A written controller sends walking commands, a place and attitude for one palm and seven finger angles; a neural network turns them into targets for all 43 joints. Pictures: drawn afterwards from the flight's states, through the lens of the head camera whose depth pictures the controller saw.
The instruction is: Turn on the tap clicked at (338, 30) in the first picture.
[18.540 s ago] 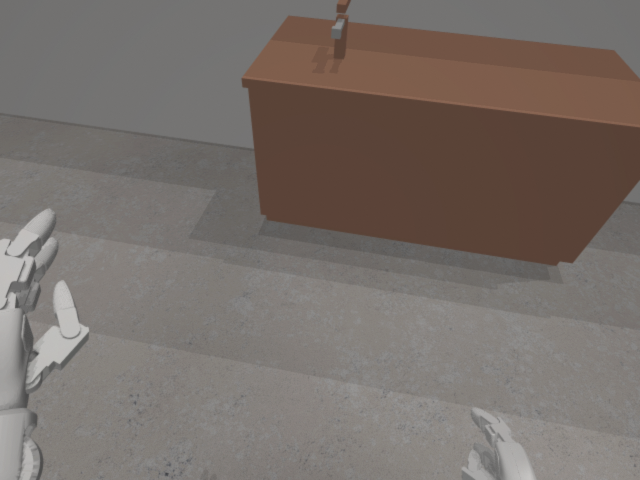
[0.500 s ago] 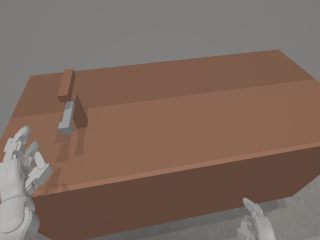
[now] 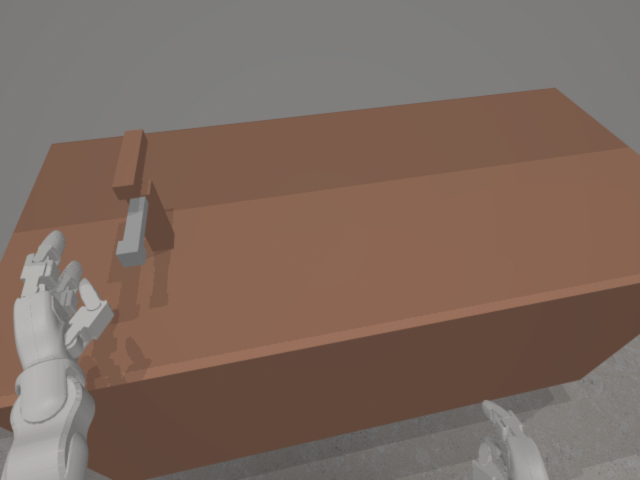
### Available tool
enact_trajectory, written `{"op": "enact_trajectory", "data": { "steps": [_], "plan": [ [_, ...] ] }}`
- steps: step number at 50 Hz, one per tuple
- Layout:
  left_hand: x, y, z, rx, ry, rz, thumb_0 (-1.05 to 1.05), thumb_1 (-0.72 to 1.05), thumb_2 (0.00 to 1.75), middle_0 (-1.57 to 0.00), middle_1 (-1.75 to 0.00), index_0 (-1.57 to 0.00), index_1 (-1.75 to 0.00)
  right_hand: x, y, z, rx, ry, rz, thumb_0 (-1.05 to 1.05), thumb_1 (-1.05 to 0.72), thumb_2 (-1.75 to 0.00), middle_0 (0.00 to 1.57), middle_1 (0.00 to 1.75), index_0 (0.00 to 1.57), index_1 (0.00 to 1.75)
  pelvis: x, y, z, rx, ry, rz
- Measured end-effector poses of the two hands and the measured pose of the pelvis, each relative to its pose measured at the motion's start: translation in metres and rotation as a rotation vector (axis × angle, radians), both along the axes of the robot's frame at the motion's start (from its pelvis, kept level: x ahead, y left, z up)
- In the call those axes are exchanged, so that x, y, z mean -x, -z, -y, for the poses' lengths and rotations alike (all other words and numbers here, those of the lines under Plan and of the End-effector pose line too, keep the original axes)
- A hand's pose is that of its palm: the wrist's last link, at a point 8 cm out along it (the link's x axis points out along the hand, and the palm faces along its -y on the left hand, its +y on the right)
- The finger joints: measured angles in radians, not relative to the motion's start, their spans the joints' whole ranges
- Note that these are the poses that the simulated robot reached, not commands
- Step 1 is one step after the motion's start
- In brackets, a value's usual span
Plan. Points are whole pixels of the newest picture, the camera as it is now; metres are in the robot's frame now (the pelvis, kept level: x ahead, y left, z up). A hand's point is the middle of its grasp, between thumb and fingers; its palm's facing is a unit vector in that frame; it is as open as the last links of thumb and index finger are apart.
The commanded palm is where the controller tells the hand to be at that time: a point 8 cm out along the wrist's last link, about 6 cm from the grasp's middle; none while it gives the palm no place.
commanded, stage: reach beside the lever's end, fingers flat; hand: left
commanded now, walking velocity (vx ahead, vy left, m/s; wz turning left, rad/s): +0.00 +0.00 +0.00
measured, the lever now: (131, 252) +0.37 +0.30 +0.07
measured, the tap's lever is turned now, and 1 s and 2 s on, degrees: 0 0 6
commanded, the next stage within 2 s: push the lever round in 1.06 s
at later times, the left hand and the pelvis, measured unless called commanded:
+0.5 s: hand (99, 277) +0.32 +0.32 +0.07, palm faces +0.54 -0.84 -0.09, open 7.8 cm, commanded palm +0.28 +0.36 +0.07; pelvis +0.00 +0.00 -0.01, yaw -1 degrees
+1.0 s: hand (101, 278) +0.33 +0.33 +0.05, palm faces +0.53 -0.84 -0.09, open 7.8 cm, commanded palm +0.29 +0.36 +0.06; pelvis +0.01 +0.01 -0.01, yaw -1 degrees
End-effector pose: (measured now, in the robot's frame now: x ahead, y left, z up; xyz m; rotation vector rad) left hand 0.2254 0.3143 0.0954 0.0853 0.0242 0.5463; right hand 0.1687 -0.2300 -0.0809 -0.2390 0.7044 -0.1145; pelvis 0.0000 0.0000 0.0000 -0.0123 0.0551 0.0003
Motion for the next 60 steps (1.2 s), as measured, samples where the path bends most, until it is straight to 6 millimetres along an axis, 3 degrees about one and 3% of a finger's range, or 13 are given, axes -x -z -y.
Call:
{"op": "enact_trajectory", "data": {
  "steps": [12,26,37,44,54,60],
  "plan": [
    [-0.028,0.008,-0.017,0.002,-0.012,-0.003,0.02,0.90,0.90,-0.17,-0.20,-0.17,-0.20,0.015,0.008,0.009,0.028,0.022,-0.058,0.01,-0.90,-0.89,0.20,0.30,0.20,0.30,0.005,0.003,0.001,0.005,-0.002,-0.025],
    [-0.054,0.020,-0.043,0.007,-0.021,-0.020,0.02,0.90,0.90,-0.16,-0.17,-0.16,-0.17,0.047,0.019,0.026,0.061,0.084,-0.177,0.01,-0.90,-0.89,0.20,0.30,0.20,0.30,0.001,0.007,-0.001,0.013,0.009,-0.070],
    [-0.073,0.032,-0.053,0.014,-0.016,-0.027,0.02,0.90,0.90,-0.15,-0.16,-0.15,-0.15,0.063,0.026,0.025,0.072,0.110,-0.249,0.01,-0.90,-0.89,0.20,0.30,0.20,0.30,-0.001,0.011,-0.007,0.020,0.013,-0.103],
    [-0.075,0.032,-0.046,0.012,0.020,-0.015,0.02,0.90,0.90,-0.15,-0.15,-0.15,-0.15,0.063,0.026,0.018,0.053,0.121,-0.250,0.01,-0.90,-0.89,0.20,0.30,0.20,0.30,-0.005,0.010,-0.012,0.021,0.022,-0.106],
    [-0.056,0.035,-0.055,0.006,-0.025,-0.001,0.02,0.90,0.90,-0.15,-0.15,-0.15,-0.15,0.049,0.023,0.008,0.052,0.093,-0.217,0.01,-0.90,-0.89,0.20,0.30,0.20,0.30,-0.004,0.011,-0.016,0.027,0.014,-0.097],
    [-0.061,0.038,-0.056,0.025,-0.014,-0.010,0.02,0.90,0.90,-0.15,-0.15,-0.15,-0.15,0.040,0.024,0.004,0.064,0.069,-0.203,0.01,-0.90,-0.89,0.20,0.30,0.20,0.30,0.000,0.013,-0.017,0.030,0.002,-0.099]
  ]
}}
